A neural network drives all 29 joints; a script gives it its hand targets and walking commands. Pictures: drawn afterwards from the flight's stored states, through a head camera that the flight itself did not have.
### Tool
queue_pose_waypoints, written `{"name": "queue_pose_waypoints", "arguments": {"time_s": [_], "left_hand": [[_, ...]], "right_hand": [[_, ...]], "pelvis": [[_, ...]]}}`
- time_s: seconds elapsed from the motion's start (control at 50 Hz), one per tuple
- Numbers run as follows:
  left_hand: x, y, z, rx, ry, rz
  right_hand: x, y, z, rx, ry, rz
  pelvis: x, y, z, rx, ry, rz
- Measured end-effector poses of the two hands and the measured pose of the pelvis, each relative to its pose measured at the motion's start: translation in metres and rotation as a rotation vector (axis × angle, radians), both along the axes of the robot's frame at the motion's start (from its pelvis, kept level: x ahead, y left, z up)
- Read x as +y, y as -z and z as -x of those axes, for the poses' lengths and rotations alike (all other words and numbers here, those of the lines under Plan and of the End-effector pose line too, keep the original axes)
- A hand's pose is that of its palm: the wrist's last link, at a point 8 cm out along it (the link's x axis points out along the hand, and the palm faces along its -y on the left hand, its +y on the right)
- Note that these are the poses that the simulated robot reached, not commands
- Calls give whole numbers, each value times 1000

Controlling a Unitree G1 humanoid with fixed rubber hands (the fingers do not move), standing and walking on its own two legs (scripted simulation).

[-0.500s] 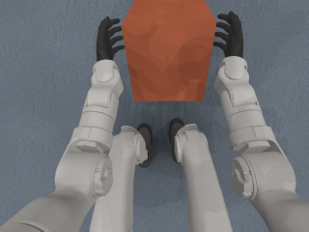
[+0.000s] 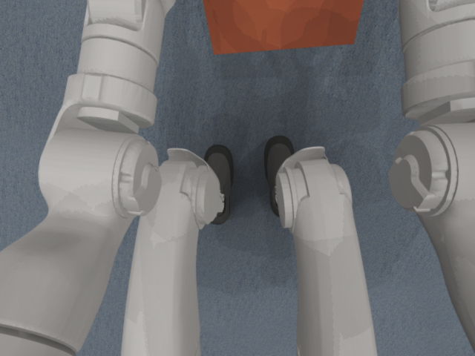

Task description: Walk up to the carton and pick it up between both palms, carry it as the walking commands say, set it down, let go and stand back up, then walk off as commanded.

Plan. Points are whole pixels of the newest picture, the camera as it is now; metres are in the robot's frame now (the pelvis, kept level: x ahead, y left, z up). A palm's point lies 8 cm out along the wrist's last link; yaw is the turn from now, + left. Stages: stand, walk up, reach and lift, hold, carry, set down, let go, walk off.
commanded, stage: set down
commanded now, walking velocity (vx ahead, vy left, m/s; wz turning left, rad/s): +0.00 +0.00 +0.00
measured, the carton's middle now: out of the picture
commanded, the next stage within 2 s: none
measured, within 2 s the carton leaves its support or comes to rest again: neither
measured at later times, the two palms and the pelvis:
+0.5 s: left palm out of the picture +0.62 +0.08 -0.19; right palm out of the picture +0.60 -0.21 -0.18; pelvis +0.02 +0.00 -0.07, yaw +1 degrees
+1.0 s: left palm out of the picture +0.64 +0.08 -0.21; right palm out of the picture +0.63 -0.22 -0.20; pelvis +0.06 +0.01 -0.07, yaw +1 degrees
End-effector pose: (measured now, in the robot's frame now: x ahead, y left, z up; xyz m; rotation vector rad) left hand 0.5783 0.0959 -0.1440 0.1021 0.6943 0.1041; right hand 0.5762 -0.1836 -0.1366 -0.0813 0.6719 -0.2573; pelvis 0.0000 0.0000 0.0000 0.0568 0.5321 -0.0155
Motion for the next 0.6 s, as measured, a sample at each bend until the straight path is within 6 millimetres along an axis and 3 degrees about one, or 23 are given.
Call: {"name": "queue_pose_waypoints", "arguments": {"time_s": [0.1,0.32,0.46,0.6], "left_hand": [[-1,29,-7,11,35,33],[-16,33,-21,-16,94,90],[-13,41,-35,-41,99,136],[-11,51,-53,-63,111,167]], "right_hand": [[-5,24,-9,6,-19,24],[-25,38,-5,-13,5,-10],[-28,44,-21,-32,-11,-60],[-31,52,-39,-45,-34,-87]], "pelvis": [[1,17,-9,21,-2,3],[1,46,-11,35,-9,6],[0,65,-18,130,-13,1],[2,69,-33,165,-17,6]]}}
